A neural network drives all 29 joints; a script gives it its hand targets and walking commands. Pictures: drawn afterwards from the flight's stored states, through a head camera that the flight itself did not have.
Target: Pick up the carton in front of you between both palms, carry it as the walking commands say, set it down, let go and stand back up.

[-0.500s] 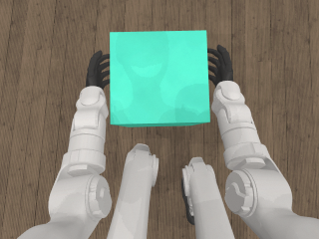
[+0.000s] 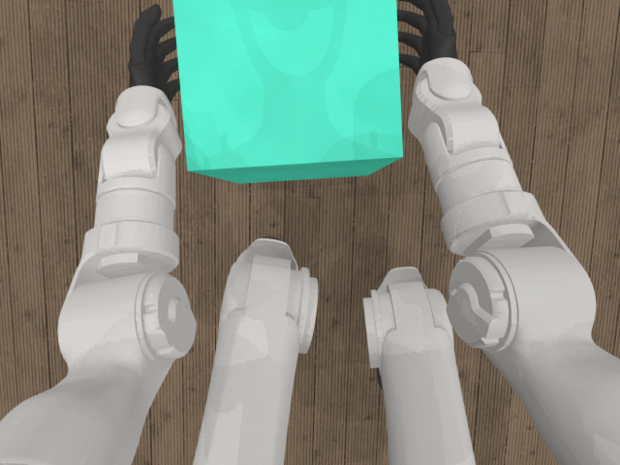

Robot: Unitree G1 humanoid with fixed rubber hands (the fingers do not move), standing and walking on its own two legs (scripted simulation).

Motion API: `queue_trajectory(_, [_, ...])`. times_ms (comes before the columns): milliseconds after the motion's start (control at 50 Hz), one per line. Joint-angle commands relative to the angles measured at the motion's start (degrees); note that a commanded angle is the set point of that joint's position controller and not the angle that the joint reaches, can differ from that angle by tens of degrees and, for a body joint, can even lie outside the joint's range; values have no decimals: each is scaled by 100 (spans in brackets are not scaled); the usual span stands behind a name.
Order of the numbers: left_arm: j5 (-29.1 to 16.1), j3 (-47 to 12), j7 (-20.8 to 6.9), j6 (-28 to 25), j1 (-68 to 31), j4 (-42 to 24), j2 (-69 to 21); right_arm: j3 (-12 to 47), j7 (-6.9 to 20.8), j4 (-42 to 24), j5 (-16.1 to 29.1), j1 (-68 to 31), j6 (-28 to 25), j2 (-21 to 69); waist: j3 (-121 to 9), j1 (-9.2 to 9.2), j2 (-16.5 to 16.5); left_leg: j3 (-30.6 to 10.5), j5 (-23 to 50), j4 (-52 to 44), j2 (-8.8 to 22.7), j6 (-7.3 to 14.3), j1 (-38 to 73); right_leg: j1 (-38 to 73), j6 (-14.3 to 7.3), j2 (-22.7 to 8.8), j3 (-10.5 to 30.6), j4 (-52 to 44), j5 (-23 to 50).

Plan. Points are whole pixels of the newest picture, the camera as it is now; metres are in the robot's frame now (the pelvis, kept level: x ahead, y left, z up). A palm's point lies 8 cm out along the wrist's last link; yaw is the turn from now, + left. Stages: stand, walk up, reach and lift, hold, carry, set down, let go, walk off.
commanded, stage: set down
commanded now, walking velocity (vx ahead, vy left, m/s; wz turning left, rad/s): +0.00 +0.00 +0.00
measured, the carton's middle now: (295, 95) +0.49 +0.13 -0.23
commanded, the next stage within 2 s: none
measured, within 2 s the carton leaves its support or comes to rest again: rests again in 0.90 s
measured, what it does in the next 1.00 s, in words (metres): stands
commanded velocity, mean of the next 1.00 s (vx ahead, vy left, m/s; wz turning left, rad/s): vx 0.00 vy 0.00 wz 0.00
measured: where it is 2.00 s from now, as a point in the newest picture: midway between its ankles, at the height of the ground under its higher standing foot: (324, 336)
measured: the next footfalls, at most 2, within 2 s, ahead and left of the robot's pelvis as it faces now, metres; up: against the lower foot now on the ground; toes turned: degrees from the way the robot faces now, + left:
none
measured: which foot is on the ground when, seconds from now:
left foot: down 0.00-1.00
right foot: down 0.00-1.00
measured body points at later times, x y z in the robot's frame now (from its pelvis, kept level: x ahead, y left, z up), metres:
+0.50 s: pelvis +0.00 -0.01 -0.02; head +0.35 +0.05 +0.26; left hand +0.46 +0.28 -0.20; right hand +0.55 -0.01 -0.18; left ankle +0.14 +0.14 -0.37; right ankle +0.09 -0.12 -0.37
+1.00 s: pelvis +0.00 -0.01 -0.03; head +0.35 +0.05 +0.25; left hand +0.47 +0.27 -0.21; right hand +0.55 -0.03 -0.20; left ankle +0.14 +0.14 -0.37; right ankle +0.09 -0.11 -0.37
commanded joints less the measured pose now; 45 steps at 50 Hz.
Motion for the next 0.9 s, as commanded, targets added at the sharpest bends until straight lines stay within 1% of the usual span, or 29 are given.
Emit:
queue_trajectory(0, [-639, -2239, -1307, -271, -3753, -608, -4360, 2243, 1246, -420, 470, -3216, -162, 5018, -6823, 643, -197, 1097, 1916, -460, -146, 202, 4684, 1762, -304, -70, -778, -1013, 1300])
queue_trajectory(60, [-679, -2183, -1377, -287, -3611, -449, -4347, 2420, 1262, -441, 546, -3218, -187, 5196, -6748, 719, -398, 1090, 2100, -334, -140, 236, 4612, 1754, -270, -96, -771, -944, 1449])
queue_trajectory(140, [-637, -2008, -1497, -269, -3391, -153, -4270, 2391, 1280, -323, 488, -3099, -182, 5209, -6394, 724, -561, 1101, 1984, -259, -104, 281, 4220, 1658, -275, -133, -738, -947, 1453])
queue_trajectory(200, [-592, -1872, -1579, -279, -3353, -21, -4144, 2271, 1296, -210, 407, -3034, -177, 5136, -6118, 699, -617, 1104, 1827, -233, -76, 316, 3896, 1570, -300, -149, -702, -965, 1430])
queue_trajectory(280, [-523, -1749, -1619, -333, -3442, 56, -3942, 2113, 1335, -63, 361, -3012, -200, 5000, -5715, 683, -538, 1112, 1692, -200, -44, 352, 3582, 1383, -355, -155, -637, -974, 1408])
queue_trajectory(420, [-489, -1646, -1555, -488, -3794, -5, -3513, 1911, 1380, 257, 321, -3034, -262, 4691, -5402, 674, -390, 1085, 1587, -127, 11, 358, 3379, 1261, -419, -169, -553, -872, 1393])
queue_trajectory(520, [-482, -1594, -1490, -568, -3824, 121, -3339, 1823, 1438, 449, 303, -2967, -297, 4538, -5166, 673, -311, 1037, 1588, -64, 26, 362, 3371, 1069, -440, -185, -536, -757, 1361])
queue_trajectory(580, [-484, -1559, -1448, -605, -3754, 268, -3274, 1808, 1472, 514, 303, -2921, -329, 4443, -4989, 668, -313, 994, 1611, -18, 27, 381, 3362, 935, -449, -196, -538, -698, 1344])
queue_trajectory(600, [-429, -1506, -1430, -603, -3662, 369, -3212, 1800, 1484, 542, 295, -2919, -328, 4404, -4875, 700, -327, 979, 1571, -14, 30, 391, 3354, 863, -446, -208, -534, -686, 1272])
queue_trajectory(620, [-408, -1470, -1413, -607, -3591, 434, -3193, 1790, 1496, 555, 286, -2893, -339, 4348, -4786, 672, -369, 963, 1517, -13, 25, 405, 3318, 812, -447, -209, -548, -691, 1217])
queue_trajectory(720, [-264, -1226, -1358, -634, -3336, 762, -2966, 1690, 1514, 686, 239, -2856, -383, 4024, -4349, 662, -472, 896, 1283, 4, 35, 464, 3075, 630, -464, -257, -510, -710, 1010])
queue_trajectory(880, [-1, -826, -1287, -669, -2958, 1250, -2435, 1480, 1494, 920, 159, -2721, -431, 3387, -3817, 649, -437, 835, 885, -17, 56, 526, 2668, 522, -482, -296, -449, -697, 775])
